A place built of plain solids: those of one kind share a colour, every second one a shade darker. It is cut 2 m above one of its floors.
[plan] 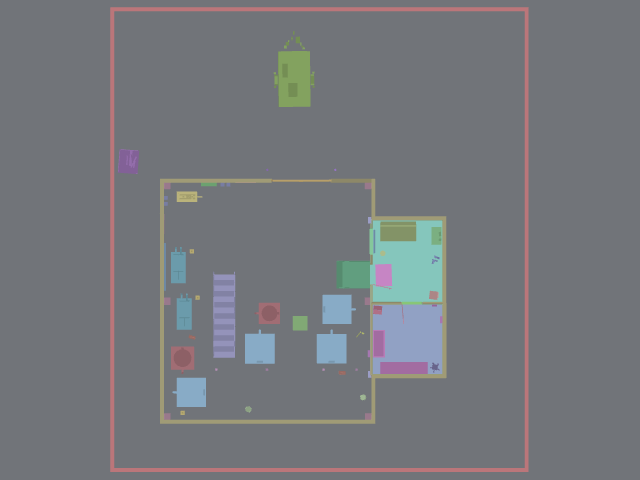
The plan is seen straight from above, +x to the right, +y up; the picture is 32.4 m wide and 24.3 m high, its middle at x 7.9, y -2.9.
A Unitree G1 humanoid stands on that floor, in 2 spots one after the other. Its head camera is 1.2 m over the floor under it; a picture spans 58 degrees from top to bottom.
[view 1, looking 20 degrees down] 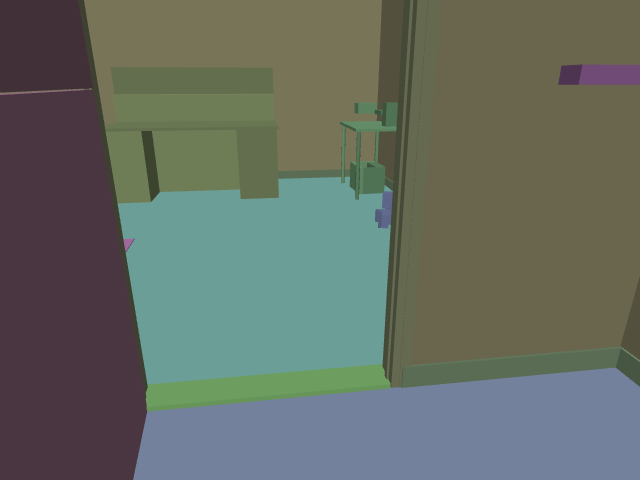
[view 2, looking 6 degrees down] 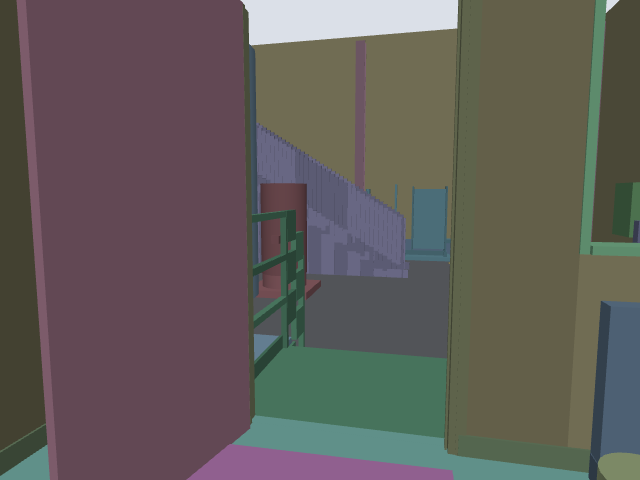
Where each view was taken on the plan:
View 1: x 12.55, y -7.60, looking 82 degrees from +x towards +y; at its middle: raised_floor_control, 3.51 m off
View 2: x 12.55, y -4.30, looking -167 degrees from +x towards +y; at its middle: stair_openriser_grating_railpanel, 9.25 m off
